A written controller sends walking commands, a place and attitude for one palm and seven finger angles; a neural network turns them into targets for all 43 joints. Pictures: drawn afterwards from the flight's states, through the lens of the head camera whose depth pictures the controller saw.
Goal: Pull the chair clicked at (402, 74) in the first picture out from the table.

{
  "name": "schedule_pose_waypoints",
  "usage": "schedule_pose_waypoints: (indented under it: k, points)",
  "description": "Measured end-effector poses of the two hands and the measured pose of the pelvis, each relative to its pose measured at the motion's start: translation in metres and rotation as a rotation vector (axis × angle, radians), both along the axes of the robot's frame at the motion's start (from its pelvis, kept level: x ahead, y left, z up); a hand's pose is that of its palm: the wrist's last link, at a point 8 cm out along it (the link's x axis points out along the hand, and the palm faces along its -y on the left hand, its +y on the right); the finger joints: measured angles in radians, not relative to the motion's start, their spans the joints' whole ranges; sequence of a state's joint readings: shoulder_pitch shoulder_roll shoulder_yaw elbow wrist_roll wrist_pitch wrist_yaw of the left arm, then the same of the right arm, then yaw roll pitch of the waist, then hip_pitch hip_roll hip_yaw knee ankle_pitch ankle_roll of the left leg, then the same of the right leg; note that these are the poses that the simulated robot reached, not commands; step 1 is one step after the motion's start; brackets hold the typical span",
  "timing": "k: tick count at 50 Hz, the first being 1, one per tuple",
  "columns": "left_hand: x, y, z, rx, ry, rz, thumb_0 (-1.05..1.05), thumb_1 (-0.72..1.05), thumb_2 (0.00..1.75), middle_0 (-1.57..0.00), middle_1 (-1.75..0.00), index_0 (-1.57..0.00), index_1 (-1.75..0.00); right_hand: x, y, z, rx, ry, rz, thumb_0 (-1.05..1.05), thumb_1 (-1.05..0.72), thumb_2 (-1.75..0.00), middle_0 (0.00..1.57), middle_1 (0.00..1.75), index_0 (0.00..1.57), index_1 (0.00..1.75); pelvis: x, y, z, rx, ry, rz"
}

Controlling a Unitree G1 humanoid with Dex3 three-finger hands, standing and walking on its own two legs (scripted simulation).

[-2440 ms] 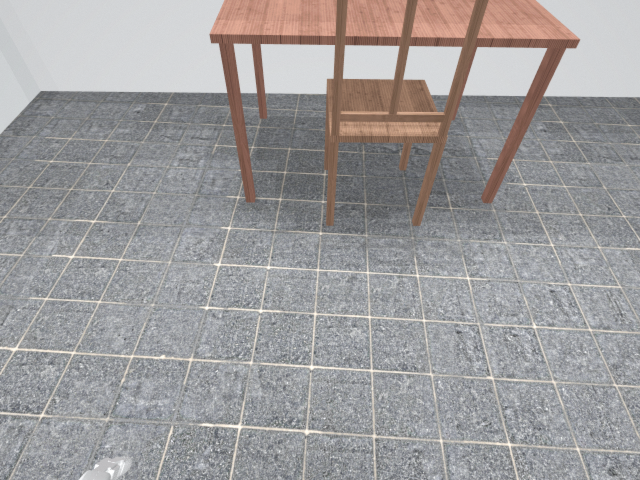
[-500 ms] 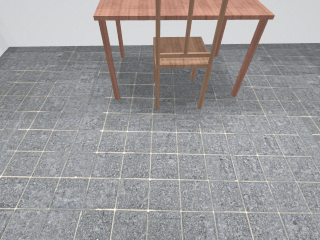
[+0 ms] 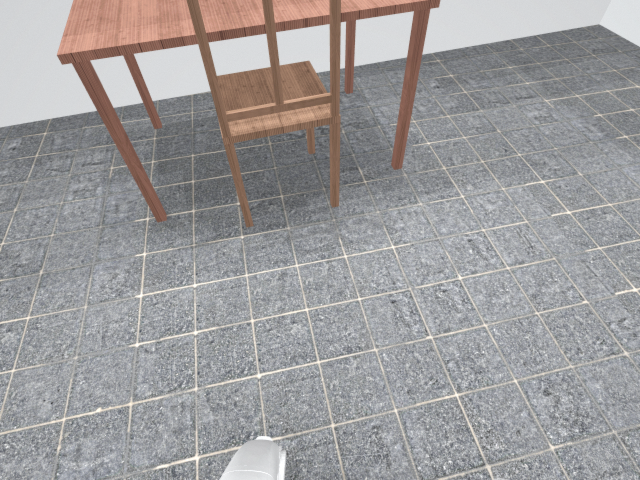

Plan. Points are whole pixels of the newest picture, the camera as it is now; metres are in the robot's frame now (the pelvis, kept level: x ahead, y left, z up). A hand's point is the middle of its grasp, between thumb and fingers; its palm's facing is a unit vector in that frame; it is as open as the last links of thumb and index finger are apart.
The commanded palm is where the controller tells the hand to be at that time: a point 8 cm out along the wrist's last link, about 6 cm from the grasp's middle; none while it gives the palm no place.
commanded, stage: walk to a spot facing it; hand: left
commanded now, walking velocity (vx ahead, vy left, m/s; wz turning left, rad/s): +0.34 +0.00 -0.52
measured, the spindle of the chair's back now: (272, 47) +1.21 +0.27 -0.05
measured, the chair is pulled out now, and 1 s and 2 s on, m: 0.00 0.00 0.00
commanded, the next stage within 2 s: turn to face it in 1.88 s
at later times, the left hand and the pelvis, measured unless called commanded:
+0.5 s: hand (183, 355) +0.32 +0.28 -0.18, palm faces -0.20 -0.96 -0.20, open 7.3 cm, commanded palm none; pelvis +0.20 +0.09 +0.00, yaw -17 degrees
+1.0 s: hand (309, 249) +0.58 +0.09 -0.19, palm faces -0.54 -0.83 -0.14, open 7.3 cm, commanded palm none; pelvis +0.40 +0.00 -0.02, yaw -33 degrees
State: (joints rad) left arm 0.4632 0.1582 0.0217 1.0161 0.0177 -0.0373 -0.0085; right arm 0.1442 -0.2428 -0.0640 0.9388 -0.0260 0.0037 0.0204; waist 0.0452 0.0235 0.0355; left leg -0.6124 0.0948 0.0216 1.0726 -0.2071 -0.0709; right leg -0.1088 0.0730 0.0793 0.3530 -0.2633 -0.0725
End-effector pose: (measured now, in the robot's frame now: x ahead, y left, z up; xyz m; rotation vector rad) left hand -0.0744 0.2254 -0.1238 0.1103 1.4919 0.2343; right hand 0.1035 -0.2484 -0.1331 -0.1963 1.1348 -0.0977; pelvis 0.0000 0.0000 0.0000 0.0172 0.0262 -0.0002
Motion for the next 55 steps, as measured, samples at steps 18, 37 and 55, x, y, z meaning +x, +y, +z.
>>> schedule_pose_waypoints:
  k: [18,37,55]
  points:
    - [0.227,0.102,-0.046,-0.037,-0.046,-0.198,0.00,0.91,0.89,-0.20,-0.30,-0.20,-0.30,0.131,0.086,0.016,-0.047,-0.162,-0.149,0.00,-0.90,-0.90,0.20,0.30,0.20,0.30,0.148,0.078,-0.018,-0.049,-0.031,-0.216]
    - [0.569,0.011,-0.028,-0.143,-0.308,-0.609,0.00,0.91,0.90,-0.19,-0.30,-0.20,-0.29,-0.007,0.174,0.008,0.055,0.446,-0.648,0.00,-0.91,-0.90,0.20,0.30,0.20,0.30,0.294,0.077,-0.011,-0.053,-0.007,-0.430]
    - [0.702,-0.059,-0.023,-0.043,-0.237,-0.749,-0.01,0.94,0.89,-0.20,-0.30,-0.21,-0.30,0.238,0.026,-0.012,0.027,0.077,-0.751,0.01,-0.93,-0.90,0.20,0.30,0.20,0.30,0.444,-0.011,-0.012,-0.035,-0.004,-0.625]
